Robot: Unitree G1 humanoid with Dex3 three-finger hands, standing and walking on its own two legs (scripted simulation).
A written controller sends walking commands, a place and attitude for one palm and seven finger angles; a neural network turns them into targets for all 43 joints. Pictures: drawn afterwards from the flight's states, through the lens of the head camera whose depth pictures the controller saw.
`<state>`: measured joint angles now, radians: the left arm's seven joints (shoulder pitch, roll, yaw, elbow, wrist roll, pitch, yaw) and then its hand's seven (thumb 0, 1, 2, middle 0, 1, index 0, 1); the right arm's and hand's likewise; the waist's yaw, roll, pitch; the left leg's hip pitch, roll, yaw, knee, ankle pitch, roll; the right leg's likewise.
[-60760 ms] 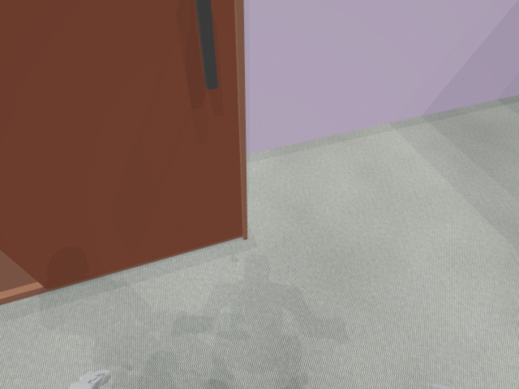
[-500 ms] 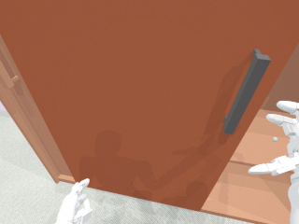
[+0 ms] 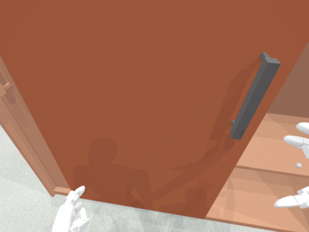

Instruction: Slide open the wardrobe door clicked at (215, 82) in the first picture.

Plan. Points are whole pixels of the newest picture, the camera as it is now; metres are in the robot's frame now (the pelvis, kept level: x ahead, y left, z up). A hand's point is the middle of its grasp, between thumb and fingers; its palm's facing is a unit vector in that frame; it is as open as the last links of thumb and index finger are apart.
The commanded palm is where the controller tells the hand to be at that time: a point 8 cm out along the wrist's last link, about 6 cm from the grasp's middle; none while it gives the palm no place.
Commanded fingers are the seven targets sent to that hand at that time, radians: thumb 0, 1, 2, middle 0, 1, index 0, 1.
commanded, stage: slip the hand off the handle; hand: right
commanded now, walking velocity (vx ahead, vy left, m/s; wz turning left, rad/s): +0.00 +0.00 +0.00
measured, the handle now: (248, 99) +0.39 -0.26 +0.19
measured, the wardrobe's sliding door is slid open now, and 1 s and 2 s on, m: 0.62 0.62 0.62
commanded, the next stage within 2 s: draw the hand back to the body in 0.06 s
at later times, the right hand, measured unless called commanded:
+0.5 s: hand (293, 164) +0.19 -0.27 +0.18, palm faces +0.23 +0.97 -0.06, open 14.7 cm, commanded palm +0.16 -0.31 +0.18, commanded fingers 0.00 0.55 -0.20 0.25 1.15 0.25 1.15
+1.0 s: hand (289, 163) +0.21 -0.27 +0.17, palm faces +0.44 +0.83 -0.33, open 12.6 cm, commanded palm +0.16 -0.31 +0.19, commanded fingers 0.00 -0.25 -0.58 0.22 0.68 0.22 0.68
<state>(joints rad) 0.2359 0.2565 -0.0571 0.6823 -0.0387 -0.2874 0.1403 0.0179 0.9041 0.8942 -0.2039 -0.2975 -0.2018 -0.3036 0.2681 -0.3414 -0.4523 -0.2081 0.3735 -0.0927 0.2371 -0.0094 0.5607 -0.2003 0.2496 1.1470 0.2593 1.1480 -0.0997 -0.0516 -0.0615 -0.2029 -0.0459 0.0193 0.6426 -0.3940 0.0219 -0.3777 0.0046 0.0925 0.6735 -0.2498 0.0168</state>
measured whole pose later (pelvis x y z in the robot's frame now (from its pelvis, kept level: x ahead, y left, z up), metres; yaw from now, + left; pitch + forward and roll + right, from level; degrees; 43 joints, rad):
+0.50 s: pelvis +0.01 -0.01 +0.00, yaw +0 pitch -3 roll +1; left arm 0.21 0.24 -0.09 0.62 -0.06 -0.30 0.13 0.02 0.90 0.89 -0.20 -0.30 -0.20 -0.30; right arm 0.33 -0.34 -0.42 -0.42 0.39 0.23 0.20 -0.01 0.56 -0.20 0.25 1.15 0.26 1.15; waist -0.10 -0.05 -0.10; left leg -0.18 -0.02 0.01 0.62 -0.40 0.00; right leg -0.35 0.03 0.07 0.66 -0.25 0.00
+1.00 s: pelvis +0.01 -0.01 +0.01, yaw +1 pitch -4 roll +1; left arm 0.23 0.24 -0.06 0.68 0.00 -0.19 0.12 0.02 0.90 0.89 -0.20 -0.30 -0.20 -0.30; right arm 0.41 -0.35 -0.32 -0.37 0.11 -0.03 -0.10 0.00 0.10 -0.42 0.23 0.88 0.24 0.88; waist -0.08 -0.06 -0.01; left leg -0.12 -0.03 -0.01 0.55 -0.35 0.01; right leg -0.28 0.02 0.06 0.57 -0.22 0.00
